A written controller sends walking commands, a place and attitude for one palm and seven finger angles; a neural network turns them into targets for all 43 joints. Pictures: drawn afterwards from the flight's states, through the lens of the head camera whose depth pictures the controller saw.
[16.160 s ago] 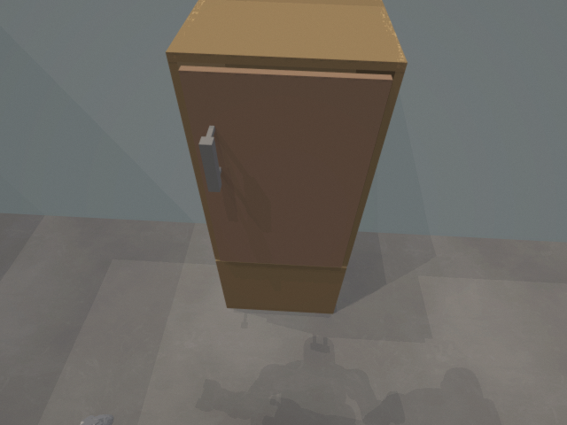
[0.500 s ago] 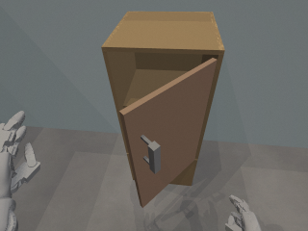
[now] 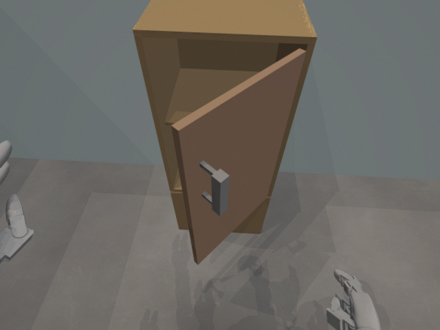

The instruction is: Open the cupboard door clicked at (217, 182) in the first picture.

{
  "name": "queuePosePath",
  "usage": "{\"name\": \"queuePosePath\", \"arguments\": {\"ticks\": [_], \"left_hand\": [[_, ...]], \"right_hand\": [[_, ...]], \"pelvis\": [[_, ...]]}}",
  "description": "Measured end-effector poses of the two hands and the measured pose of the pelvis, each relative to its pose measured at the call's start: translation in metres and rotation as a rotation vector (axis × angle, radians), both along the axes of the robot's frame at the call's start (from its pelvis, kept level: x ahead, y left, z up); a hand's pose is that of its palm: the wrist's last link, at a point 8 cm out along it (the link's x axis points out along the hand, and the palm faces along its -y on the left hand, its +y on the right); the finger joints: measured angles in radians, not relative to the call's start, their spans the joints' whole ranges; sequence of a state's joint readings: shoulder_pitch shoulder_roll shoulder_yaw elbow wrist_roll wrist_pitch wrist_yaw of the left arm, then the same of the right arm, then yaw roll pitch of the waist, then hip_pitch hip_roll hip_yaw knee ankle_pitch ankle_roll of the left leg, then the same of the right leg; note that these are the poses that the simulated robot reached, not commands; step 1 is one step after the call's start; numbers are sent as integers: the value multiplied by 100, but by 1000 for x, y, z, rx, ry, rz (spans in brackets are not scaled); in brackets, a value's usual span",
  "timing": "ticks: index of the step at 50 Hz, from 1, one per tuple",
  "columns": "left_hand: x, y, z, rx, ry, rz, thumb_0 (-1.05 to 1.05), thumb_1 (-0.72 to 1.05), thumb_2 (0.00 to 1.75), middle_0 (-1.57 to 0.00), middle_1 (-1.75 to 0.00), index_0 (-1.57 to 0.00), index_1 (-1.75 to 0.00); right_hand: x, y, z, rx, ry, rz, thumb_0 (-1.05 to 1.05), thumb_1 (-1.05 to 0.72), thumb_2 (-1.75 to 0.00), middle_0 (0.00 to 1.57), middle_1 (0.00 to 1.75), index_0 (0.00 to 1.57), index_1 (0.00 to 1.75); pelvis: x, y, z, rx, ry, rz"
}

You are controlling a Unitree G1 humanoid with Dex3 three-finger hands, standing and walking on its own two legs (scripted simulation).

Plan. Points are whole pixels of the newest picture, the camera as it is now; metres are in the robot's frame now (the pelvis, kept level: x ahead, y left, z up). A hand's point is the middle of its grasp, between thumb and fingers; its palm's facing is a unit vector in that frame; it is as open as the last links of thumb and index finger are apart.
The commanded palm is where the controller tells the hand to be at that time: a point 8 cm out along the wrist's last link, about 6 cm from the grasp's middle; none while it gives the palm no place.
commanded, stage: step back with the hand held close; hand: left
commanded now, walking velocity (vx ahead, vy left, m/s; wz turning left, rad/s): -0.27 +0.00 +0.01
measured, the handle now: (212, 187) +0.38 +0.05 +0.02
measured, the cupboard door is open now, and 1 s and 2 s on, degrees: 49 49 49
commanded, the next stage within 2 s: stop stepping back and stand still in 0.80 s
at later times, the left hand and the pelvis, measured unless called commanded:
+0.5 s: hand out of the picture +0.13 +0.28 +0.17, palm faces +0.47 -0.73 -0.50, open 7.5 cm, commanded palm +0.07 +0.30 +0.18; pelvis -0.06 +0.00 -0.01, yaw +1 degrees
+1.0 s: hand out of the picture +0.04 +0.29 +0.17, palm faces +0.38 -0.83 -0.42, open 7.5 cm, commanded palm -0.02 +0.33 +0.18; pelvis -0.17 +0.03 +0.01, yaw -1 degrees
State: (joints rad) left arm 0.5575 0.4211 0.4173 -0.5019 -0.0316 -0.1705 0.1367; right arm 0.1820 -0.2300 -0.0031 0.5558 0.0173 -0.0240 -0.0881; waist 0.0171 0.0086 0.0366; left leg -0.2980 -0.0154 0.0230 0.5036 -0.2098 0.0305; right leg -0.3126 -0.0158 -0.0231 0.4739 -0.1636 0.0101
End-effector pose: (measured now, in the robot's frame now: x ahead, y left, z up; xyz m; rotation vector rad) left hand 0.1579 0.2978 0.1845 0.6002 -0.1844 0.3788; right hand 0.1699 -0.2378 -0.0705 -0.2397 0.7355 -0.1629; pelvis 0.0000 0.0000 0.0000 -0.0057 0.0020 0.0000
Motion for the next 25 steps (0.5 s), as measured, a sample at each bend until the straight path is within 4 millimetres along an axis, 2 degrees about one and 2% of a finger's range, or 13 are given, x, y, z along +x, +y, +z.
{"name": "queuePosePath", "arguments": {"ticks": [9,18,23,25], "left_hand": [[-32,2,-3,-3,-81,2,1,88,90,-21,-30,-21,-30],[-49,16,-1,18,-117,-4,1,88,90,-21,-30,-21,-30],[-64,19,4,53,-119,22,1,88,90,-21,-30,-21,-30],[-67,15,0,44,-109,19,1,88,90,-21,-30,-21,-30]], "right_hand": [[-34,7,-5,-8,-11,26,1,-91,-89,20,30,21,30],[-71,12,-8,-37,30,5,1,-91,-89,20,30,21,30],[-76,19,-10,-15,36,50,1,-91,-89,20,30,21,30],[-73,19,-13,-8,32,72,1,-90,-89,20,30,21,30]], "pelvis": [[-28,3,-8,-19,-1,8],[-49,11,-9,-47,-5,32],[-54,5,-8,-41,43,40],[-64,1,-10,-29,60,15]]}}
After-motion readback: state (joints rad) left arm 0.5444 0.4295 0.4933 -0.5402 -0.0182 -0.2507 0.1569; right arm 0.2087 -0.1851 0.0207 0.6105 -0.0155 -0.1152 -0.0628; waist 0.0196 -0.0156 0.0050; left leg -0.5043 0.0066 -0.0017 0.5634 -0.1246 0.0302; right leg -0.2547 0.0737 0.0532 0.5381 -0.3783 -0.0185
